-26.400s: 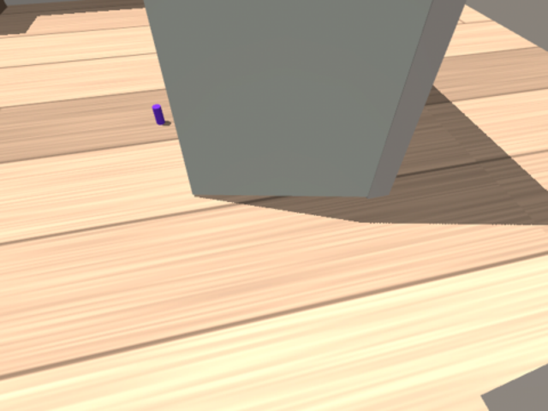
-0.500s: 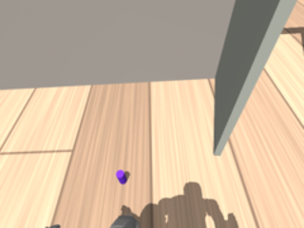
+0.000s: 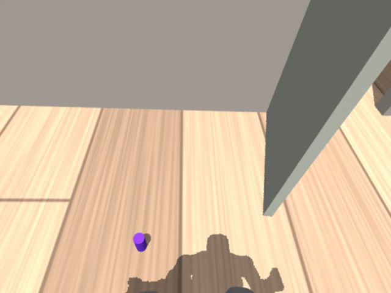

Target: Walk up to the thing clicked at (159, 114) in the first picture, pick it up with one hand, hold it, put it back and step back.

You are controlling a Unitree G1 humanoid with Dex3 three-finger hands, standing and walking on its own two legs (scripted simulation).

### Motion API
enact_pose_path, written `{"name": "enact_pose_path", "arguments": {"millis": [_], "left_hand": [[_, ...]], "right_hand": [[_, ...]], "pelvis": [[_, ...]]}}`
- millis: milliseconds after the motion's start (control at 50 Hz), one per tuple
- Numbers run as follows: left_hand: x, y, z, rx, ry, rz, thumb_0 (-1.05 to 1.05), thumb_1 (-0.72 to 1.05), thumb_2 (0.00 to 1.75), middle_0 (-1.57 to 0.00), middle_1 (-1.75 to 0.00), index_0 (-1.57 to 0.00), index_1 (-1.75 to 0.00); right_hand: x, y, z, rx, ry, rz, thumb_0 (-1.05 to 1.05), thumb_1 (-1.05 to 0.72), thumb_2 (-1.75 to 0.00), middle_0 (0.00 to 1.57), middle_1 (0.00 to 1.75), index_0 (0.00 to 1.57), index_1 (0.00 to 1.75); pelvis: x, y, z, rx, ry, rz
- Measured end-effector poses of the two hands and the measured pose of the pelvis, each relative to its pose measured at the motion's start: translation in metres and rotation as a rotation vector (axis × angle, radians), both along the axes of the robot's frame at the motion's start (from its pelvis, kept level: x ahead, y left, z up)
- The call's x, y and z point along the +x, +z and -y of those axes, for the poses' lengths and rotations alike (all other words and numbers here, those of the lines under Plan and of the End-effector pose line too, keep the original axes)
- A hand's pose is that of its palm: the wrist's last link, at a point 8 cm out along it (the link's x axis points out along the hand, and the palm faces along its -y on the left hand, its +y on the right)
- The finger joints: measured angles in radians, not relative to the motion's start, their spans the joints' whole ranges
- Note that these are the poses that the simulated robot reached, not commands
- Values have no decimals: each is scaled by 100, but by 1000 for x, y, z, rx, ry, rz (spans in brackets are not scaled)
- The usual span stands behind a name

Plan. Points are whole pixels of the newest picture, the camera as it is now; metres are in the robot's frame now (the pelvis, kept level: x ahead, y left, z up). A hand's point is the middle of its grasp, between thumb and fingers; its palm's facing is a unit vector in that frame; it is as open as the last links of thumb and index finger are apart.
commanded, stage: walk up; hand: left
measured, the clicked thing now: (140, 242) +0.43 +0.23 -0.70
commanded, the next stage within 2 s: stand in 1.50 s
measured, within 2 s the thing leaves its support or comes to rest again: neither
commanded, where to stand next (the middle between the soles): +0.06 -0.03 m, yaw +2 degrees
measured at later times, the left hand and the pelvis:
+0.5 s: hand out of the picture +0.15 +0.23 -0.14, palm faces -0.01 -0.95 -0.31, open 7.4 cm; pelvis +0.03 -0.02 +0.01, yaw +1 degrees
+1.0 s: hand out of the picture +0.11 +0.24 -0.14, palm faces +0.02 -0.94 -0.34, open 7.4 cm; pelvis +0.04 -0.02 +0.02, yaw +1 degrees
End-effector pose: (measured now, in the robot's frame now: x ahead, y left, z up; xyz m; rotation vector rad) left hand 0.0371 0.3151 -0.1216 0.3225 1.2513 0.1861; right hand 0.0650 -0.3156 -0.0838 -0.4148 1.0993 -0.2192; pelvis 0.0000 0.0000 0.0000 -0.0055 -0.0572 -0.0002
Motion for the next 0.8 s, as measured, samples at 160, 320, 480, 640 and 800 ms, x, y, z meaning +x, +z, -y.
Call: {"name": "enact_pose_path", "arguments": {"millis": [160,320,480,640,800], "left_hand": [[0,15,16,67,28,-3,1,90,89,-20,-30,-20,-30],[46,19,31,26,4,62,1,90,89,-21,-30,-20,-30],[97,17,41,-27,-17,127,1,90,89,-21,-30,-20,-30],[110,18,39,-37,-12,120,0,90,89,-21,-30,-20,-30],[90,21,33,-16,17,61,0,90,89,-21,-30,-20,-30]], "right_hand": [[25,-34,7,87,-16,-22,1,-90,-90,20,30,20,30],[26,-37,-6,134,-20,-73,0,-90,-90,20,30,20,30],[25,-21,-1,90,-47,-117,0,-90,-90,20,30,20,30],[40,-8,7,49,-64,-101,0,-90,-90,20,30,20,30],[59,-10,3,69,-47,-77,0,-90,-90,20,30,20,30]], "pelvis": [[11,-5,17,-2,-3,3],[20,4,18,7,5,-4],[33,11,16,1,9,-13],[39,16,15,2,11,-13],[41,18,15,0,17,-11]]}}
